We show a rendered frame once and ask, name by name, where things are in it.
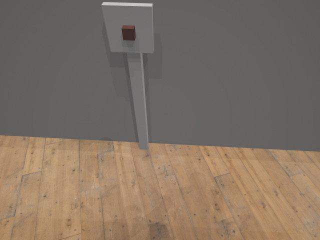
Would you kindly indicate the button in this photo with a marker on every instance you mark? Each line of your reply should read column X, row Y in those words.
column 128, row 32

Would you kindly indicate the panel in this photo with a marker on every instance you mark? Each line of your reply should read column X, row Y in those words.
column 119, row 14

